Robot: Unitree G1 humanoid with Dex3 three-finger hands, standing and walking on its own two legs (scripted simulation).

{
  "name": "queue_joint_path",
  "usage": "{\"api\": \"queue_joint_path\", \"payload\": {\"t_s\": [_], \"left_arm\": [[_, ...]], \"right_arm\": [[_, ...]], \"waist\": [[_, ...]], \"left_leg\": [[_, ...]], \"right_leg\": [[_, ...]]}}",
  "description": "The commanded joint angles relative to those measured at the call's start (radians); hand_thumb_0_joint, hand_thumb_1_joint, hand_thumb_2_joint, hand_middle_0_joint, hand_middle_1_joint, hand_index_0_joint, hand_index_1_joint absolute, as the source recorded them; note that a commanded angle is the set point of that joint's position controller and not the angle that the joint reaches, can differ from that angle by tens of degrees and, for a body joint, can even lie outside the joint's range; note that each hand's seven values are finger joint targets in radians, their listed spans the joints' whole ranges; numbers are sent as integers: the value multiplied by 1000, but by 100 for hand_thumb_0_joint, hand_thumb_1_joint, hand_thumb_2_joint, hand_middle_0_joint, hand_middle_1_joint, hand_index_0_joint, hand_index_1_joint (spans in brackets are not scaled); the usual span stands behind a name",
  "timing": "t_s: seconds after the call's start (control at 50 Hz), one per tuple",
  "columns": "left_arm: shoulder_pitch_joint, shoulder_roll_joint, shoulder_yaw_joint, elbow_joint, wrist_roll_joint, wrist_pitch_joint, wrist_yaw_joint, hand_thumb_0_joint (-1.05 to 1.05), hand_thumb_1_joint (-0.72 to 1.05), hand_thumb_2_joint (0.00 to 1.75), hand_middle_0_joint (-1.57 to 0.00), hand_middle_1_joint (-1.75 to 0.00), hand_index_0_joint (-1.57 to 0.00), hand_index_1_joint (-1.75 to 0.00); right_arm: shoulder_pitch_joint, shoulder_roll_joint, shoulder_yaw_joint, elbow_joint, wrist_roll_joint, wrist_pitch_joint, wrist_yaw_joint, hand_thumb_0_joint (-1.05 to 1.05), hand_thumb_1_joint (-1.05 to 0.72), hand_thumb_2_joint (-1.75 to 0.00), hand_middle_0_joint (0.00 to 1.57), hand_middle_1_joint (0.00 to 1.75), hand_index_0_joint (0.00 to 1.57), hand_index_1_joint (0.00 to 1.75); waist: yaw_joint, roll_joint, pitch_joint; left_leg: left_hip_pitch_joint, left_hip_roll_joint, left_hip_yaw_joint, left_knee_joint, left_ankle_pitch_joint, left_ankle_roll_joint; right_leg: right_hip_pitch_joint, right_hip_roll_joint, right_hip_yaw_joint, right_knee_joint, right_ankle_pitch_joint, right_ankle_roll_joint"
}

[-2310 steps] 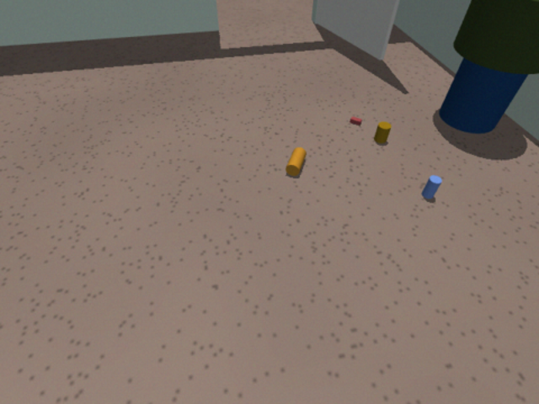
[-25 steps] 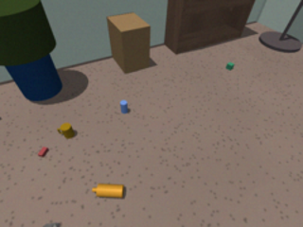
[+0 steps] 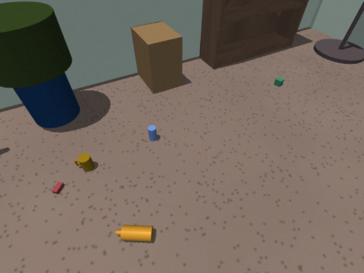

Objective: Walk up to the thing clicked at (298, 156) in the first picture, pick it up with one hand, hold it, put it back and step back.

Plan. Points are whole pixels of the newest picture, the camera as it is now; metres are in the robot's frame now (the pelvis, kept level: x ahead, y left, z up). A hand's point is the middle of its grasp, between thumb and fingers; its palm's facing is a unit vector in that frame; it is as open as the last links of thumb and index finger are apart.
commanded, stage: walk up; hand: left
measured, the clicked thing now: (134, 233) +0.47 +0.28 -0.74
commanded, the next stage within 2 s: stand in 0.34 s
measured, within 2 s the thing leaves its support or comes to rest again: neither
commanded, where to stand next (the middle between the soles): +0.09 +0.02 m, yaw -1 degrees
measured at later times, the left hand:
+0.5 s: hand out of the picture +0.10 +0.25 -0.15, palm faces -0.02 -0.94 -0.34, open 7.4 cm
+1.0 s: hand out of the picture +0.08 +0.25 -0.16, palm faces -0.02 -0.94 -0.34, open 7.4 cm
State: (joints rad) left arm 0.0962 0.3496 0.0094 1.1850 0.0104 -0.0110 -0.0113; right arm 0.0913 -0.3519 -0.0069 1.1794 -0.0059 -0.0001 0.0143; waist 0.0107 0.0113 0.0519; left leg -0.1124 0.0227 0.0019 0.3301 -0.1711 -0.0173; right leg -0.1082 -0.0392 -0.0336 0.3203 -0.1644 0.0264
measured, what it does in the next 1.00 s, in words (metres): stands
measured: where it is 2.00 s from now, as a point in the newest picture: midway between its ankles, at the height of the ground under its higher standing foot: outside the picture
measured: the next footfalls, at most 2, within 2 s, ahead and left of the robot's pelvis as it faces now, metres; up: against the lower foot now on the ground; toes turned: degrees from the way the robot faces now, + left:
none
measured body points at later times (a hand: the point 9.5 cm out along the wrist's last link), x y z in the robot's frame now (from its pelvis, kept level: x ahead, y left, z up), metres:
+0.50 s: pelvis +0.01 +0.00 +0.00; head +0.02 +0.00 +0.45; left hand +0.10 +0.30 -0.13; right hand +0.10 -0.30 -0.13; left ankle +0.01 +0.13 -0.75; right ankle +0.01 -0.14 -0.75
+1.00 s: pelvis +0.02 +0.00 +0.00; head +0.03 -0.01 +0.45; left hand +0.09 +0.30 -0.13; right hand +0.10 -0.30 -0.13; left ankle +0.01 +0.13 -0.75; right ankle +0.01 -0.14 -0.75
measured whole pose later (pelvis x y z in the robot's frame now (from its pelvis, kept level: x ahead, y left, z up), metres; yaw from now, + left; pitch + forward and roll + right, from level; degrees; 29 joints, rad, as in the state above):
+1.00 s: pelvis +0.02 +0.00 +0.00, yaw +0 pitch -2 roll +0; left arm 0.11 0.35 0.00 1.14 0.01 -0.01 -0.01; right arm 0.09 -0.35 0.01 1.13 -0.01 -0.01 0.00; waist 0.01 0.00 0.06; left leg -0.10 0.03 0.00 0.31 -0.18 -0.02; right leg -0.10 -0.04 -0.04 0.32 -0.18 0.02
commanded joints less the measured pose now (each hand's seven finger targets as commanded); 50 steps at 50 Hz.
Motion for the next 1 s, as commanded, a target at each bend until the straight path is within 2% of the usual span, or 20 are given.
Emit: {"api": "queue_joint_path", "payload": {"t_s": [0.0,0.04,0.14,0.3,0.34,0.38,0.48,0.5,0.62,0.64,0.74,0.98], "left_arm": [[-71,218,42,-64,1,-25,15,0,90,90,-20,-30,-20,-30],[-73,216,42,-65,1,-24,15,0,90,90,-20,-30,-20,-30],[-72,215,45,-69,0,-24,16,0,90,90,-20,-30,-20,-30],[-74,210,43,-72,-3,-20,18,0,90,90,-20,-30,-20,-30],[-64,212,41,-74,2,-18,19,0,90,90,-20,-30,-20,-30],[-54,207,39,-79,1,-18,18,0,90,90,-20,-30,-20,-30],[-69,214,37,-92,0,-21,17,0,90,90,-20,-30,-20,-30],[-57,209,36,-92,1,-20,16,0,90,90,-20,-30,-20,-30],[-57,218,37,-97,-2,-22,16,0,90,90,-20,-30,-20,-30],[-45,209,34,-98,0,-21,15,0,90,90,-20,-30,-20,-30],[-43,212,33,-102,1,-21,16,0,90,90,-20,-30,-20,-30],[-28,219,37,-102,1,-18,16,0,90,90,-20,-30,-20,-30]], "right_arm": [[-64,-212,-34,-68,4,-21,-13,0,-90,-90,20,30,20,30],[-56,-213,-35,-64,2,-21,-14,0,-90,-90,20,30,20,30],[-41,-211,-35,-67,4,-23,-16,0,-90,-90,20,30,20,30],[-45,-212,-38,-78,4,-22,-18,0,-90,-90,20,30,20,30],[-35,-206,-31,-88,-5,-28,-22,0,-90,-90,20,30,20,30],[-40,-217,-33,-93,-5,-29,-23,0,-90,-90,20,30,20,30],[-35,-211,-29,-102,-4,-30,-21,0,-90,-90,20,30,20,30],[-46,-217,-30,-105,-3,-30,-22,0,-90,-90,20,30,20,30],[-39,-209,-26,-108,-3,-31,-21,0,-90,-90,20,30,20,30],[-50,-219,-28,-110,-2,-31,-21,0,-90,-90,20,30,20,30],[-45,-214,-26,-114,-1,-30,-21,0,-90,-90,20,30,20,30],[-39,-215,-26,-115,-1,-28,-22,0,-90,-90,20,30,20,30]], "waist": [[-5,-6,-62],[-8,-3,-60],[-8,-7,-90],[-7,-4,-80],[-13,-21,-71],[-9,-1,-90],[-18,-16,-91],[-11,-5,-91],[-16,-8,-93],[-9,1,-96],[-13,-6,-96],[-10,-8,-82]], "left_leg": [[-28,99,-87,-71,12,39],[-35,99,-88,-75,12,39],[-21,101,-82,-59,85,39],[-6,101,-80,-50,151,38],[-11,113,-89,-58,166,28],[7,114,-85,-50,181,30],[7,115,-82,-51,176,27],[8,113,-80,-46,167,29],[10,111,-78,-50,189,22],[20,114,-76,-42,184,29],[21,114,-74,-43,188,29],[23,114,-77,-52,154,29]], "right_leg": [[3,-94,83,-69,22,-36],[6,-94,83,-65,30,-36],[37,-97,79,-53,84,-34],[28,-96,70,-41,141,-29],[29,-103,77,-38,127,-31],[35,-107,79,-40,153,-32],[34,-108,81,-45,142,-33],[35,-109,82,-50,152,-33],[43,-108,79,-45,171,-34],[42,-110,81,-52,177,-33],[42,-109,78,-51,181,-34],[26,-104,79,-52,134,-37]]}}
